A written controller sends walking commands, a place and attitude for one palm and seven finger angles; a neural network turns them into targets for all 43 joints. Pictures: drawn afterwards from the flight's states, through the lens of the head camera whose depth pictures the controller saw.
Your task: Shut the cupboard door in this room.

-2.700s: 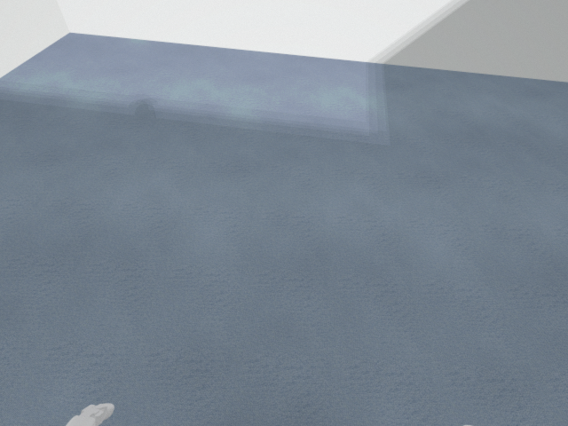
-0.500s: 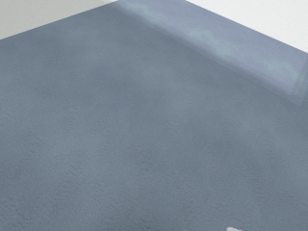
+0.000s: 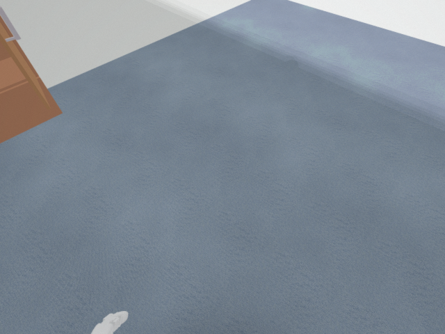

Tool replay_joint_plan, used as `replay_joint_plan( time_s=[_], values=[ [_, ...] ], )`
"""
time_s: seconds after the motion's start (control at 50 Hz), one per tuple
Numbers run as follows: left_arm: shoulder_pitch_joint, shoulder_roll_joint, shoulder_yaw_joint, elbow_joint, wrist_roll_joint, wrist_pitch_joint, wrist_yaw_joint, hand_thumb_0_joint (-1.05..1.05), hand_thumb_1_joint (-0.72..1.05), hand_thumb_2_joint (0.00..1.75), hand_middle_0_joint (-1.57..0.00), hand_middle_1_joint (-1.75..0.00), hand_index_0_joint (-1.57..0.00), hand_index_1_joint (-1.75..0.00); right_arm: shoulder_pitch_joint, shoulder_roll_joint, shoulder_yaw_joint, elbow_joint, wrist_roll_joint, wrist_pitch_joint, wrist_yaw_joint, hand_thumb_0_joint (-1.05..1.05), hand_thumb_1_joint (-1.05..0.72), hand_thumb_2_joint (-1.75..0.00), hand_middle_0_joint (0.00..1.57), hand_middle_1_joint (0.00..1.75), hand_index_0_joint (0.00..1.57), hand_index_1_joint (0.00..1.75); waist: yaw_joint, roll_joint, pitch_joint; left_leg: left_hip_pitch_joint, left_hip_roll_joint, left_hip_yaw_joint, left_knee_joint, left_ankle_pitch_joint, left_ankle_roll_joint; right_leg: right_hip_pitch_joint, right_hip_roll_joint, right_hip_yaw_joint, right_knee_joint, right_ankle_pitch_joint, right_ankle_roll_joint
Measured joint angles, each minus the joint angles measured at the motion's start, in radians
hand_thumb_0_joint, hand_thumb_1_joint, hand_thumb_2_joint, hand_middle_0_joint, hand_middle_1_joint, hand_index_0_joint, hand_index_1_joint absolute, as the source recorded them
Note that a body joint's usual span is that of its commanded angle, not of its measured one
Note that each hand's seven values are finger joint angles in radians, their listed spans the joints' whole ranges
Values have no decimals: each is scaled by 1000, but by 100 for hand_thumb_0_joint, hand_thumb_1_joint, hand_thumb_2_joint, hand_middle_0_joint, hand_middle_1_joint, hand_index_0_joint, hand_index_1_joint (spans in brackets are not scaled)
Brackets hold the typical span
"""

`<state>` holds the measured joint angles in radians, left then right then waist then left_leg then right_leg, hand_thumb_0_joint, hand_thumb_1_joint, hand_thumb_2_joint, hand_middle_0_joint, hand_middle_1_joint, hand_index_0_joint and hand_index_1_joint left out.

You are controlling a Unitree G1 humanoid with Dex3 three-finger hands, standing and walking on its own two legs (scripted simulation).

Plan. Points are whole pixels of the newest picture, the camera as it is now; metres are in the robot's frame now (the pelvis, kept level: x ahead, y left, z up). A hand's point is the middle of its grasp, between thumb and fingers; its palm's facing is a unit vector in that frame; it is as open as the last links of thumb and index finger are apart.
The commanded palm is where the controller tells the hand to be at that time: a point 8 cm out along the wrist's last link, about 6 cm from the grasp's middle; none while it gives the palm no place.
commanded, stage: turn or walk to find it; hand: left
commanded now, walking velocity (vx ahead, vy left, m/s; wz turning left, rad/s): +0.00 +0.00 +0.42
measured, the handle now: (4, 24) +1.32 +1.00 -0.01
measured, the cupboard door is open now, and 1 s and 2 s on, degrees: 82 82 82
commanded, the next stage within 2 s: stand and wait in 1.72 s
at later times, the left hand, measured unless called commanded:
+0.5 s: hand out of the picture -0.08 +0.23 -0.19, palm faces +0.32 -0.92 -0.23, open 7.3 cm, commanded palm none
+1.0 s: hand out of the picture -0.03 +0.24 -0.14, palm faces +0.42 -0.87 -0.26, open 7.4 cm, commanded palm none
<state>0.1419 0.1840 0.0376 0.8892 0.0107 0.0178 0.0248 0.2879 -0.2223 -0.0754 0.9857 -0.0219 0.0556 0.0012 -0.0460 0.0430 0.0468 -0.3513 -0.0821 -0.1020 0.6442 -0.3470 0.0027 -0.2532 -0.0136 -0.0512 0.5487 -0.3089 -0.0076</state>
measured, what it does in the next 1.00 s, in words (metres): steps on the spot, turning left: left foot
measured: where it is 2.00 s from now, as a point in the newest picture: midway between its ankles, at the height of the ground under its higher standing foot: outside the picture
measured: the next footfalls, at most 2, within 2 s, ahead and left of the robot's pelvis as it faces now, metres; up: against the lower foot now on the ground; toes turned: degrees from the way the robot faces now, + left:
left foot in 0.46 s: -0.03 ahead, +0.13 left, +0.00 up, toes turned +18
right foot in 1.04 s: +0.02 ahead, -0.08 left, +0.00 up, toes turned +24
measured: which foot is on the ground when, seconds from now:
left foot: up 0.00-0.44, down 0.46-1.00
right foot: down 0.00-0.46, up 0.48-1.00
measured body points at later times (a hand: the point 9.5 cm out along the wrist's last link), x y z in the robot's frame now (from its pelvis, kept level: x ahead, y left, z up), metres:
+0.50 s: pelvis -0.03 +0.03 -0.01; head -0.01 +0.06 +0.44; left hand -0.10 +0.28 -0.17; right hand +0.13 -0.20 -0.13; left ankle -0.07 +0.12 -0.74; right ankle -0.01 -0.10 -0.72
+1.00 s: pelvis -0.06 +0.01 +0.00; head -0.03 +0.01 +0.45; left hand -0.06 +0.28 -0.12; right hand +0.06 -0.21 -0.15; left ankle -0.07 +0.12 -0.73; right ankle -0.02 -0.10 -0.72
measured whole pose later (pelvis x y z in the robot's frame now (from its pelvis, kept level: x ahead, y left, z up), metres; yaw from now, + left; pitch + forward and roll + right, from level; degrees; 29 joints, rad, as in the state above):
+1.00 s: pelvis -0.06 +0.01 +0.00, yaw +25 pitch +0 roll +1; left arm 0.14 0.21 0.05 0.92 0.00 0.04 0.02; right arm 0.28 -0.20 -0.06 0.98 -0.03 0.05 0.00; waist -0.05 0.02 0.04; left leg -0.28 -0.08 -0.09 0.46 -0.18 0.03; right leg -0.30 -0.03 -0.02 0.67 -0.38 0.07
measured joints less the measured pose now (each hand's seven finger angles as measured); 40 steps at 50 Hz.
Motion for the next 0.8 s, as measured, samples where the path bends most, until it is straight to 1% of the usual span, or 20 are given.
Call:
replay_joint_plan(
  time_s=[0.02, 0.04, 0.08, 0.1, 0.14, 0.2, 0.24, 0.3, 0.4, 0.42, 0.44, 0.46, 0.48, 0.5, 0.52, 0.54, 0.56, 0.62, 0.7, 0.8],
  values=[
    [6, -6, -5, -2, 1, -1, 0, 0, 91, 90, -20, -30, -20, -29, 3, -3, -5, 2, -2, 7, 0, 1, -90, -90, 20, 30, 20, 30, -1, 1, 0, -35, -3, 10, 101, -59, -7, 5, -7, -12, -1, 3, -17],
    [14, -11, -7, -2, 1, -1, 2, 0, 91, 90, -20, -30, -20, -29, 5, -6, -9, 4, -3, 12, 2, 1, -90, -90, 20, 30, 20, 30, -1, -1, -1, -67, -1, 22, 201, -85, -14, 14, -15, -24, -11, 8, -27],
    [31, -18, -10, 3, 0, -1, 2, 0, 91, 90, -20, -30, -20, -29, 6, -14, -15, 10, -6, 19, 9, 1, -90, -90, 20, 30, 20, 30, 1, -3, -2, -115, 18, 44, 367, -68, -29, 38, -26, -44, -40, 23, -33],
    [38, -21, -11, 7, -1, -2, 2, 0, 91, 90, -20, -30, -20, -30, 5, -18, -18, 12, -6, 21, 11, 1, -90, -90, 20, 30, 20, 30, 2, -3, -2, -130, 33, 50, 426, -47, -36, 47, -29, -55, -52, 29, -34],
    [53, -26, -13, 16, 0, -4, 2, 0, 91, 90, -20, -30, -20, -30, 4, -24, -22, 15, -7, 22, 15, 1, -90, -90, 19, 30, 20, 30, 2, -2, -2, -146, 61, 53, 496, -8, -50, 62, -34, -78, -69, 36, -34],
    [75, -30, -14, 28, 1, -8, 2, 0, 91, 90, -20, -30, -20, -30, -4, -28, -22, 22, -8, 28, 16, 1, -91, -90, 19, 30, 20, 30, 9, -6, -3, -141, 96, 54, 518, 13, -68, 70, -42, -111, -77, 37, -35],
    [88, -29, -10, 35, 4, -10, 4, 0, 91, 90, -20, -30, -20, -30, -14, -27, -20, 27, -8, 32, 16, 1, -91, -90, 19, 30, 20, 30, 18, -13, -1, -123, 113, 59, 489, 1, -75, 70, -50, -129, -74, 35, -34],
    [107, -19, -6, 47, 9, -11, 3, 0, 91, 90, -20, -30, -20, -30, -41, -23, -14, 28, -6, 35, 15, 1, -91, -90, 19, 30, 20, 30, 34, -28, 6, -82, 126, 79, 396, -42, -78, 62, -66, -154, -63, 31, -29],
    [134, 12, 6, 71, 17, -6, 0, 0, 91, 90, -20, -30, -20, -30, -106, -10, 2, 9, 4, 22, 13, 1, -91, -90, 19, 30, 20, 30, 69, -61, 24, 12, 121, 135, 165, -97, -62, 32, -99, -186, -14, 17, -6],
    [138, 20, 9, 77, 17, -3, 0, 0, 91, 90, -20, -30, -20, -30, -118, -7, 5, 1, 6, 16, 12, 1, -91, -90, 19, 30, 20, 30, 73, -68, 25, 36, 116, 147, 109, -83, -58, 24, -107, -193, 2, 11, 1],
    [143, 29, 12, 83, 16, 0, -1, 0, 91, 90, -20, -30, -20, -30, -128, -5, 8, -8, 7, 9, 13, 1, -91, -90, 19, 30, 20, 30, 74, -73, 25, 64, 113, 158, 41, -45, -53, 15, -115, -202, 23, 2, 10],
    [151, 36, 15, 88, 12, 4, -2, 0, 91, 90, -20, -30, -20, -30, -133, -5, 11, -18, 7, 0, 14, 1, -91, -90, 19, 30, 20, 30, 73, -74, 21, 97, 111, 167, -39, 10, -40, 1, -122, -211, 54, -12, 20],
    [151, 50, 20, 94, 7, 12, -2, 0, 91, 90, -20, -30, -20, -30, -143, 4, 12, -22, 5, -11, 13, 1, -91, -90, 19, 30, 20, 30, 74, -94, 23, 99, 95, 172, -54, 16, -10, -21, -141, -199, 101, -27, 31],
    [150, 62, 24, 100, 5, 24, -1, 0, 91, 90, -20, -30, -20, -30, -151, 13, 16, -27, 4, -17, 13, 1, -91, -90, 19, 30, 20, 30, 79, -111, 25, 93, 83, 174, -43, 13, 14, -51, -142, -159, 172, -99, 44],
    [149, 71, 26, 103, 5, 36, 1, 0, 91, 90, -20, -30, -20, -29, -156, 20, 22, -32, 3, -22, 13, 1, -91, -90, 19, 30, 20, 30, 85, -118, 25, 93, 79, 174, -39, 12, 31, -83, -131, -120, 255, -161, 52],
    [148, 77, 29, 108, 6, 46, 2, 0, 91, 90, -20, -30, -20, -29, -158, 26, 26, -36, 2, -26, 11, 1, -91, -90, 19, 30, 20, 30, 86, -119, 22, 98, 79, 170, -48, 16, 41, -112, -118, -89, 331, -190, 59],
    [144, 80, 31, 112, 7, 53, 2, 0, 91, 90, -20, -30, -20, -29, -157, 31, 30, -39, 0, -29, 7, 1, -91, -90, 19, 30, 20, 30, 85, -115, 18, 104, 79, 163, -65, 25, 46, -137, -106, -65, 397, -190, 64],
    [125, 84, 35, 112, 7, 53, -7, 0, 91, 90, -19, -30, -20, -29, -150, 39, 39, -44, 0, -31, -3, 1, -90, -90, 20, 30, 20, 30, 79, -102, 11, 127, 72, 138, -132, 71, 53, -189, -89, -18, 520, -124, 76],
    [99, 82, 36, 95, 6, 40, -12, 0, 91, 90, -19, -30, -20, -29, -129, 46, 44, -42, 4, -36, -5, 1, -90, -90, 20, 30, 21, 30, 73, -94, 2, 148, 53, 114, -203, 121, 61, -213, -88, 21, 555, -52, 97],
    [65, 71, 34, 80, 4, 41, -8, 0, 91, 90, -19, -30, -20, -29, -89, 51, 39, -35, 2, -34, -5, 1, -90, -90, 20, 30, 21, 30, 50, -81, -9, 146, 29, 86, -231, 150, 66, -190, -80, 38, 487, -55, 110]
  ],
)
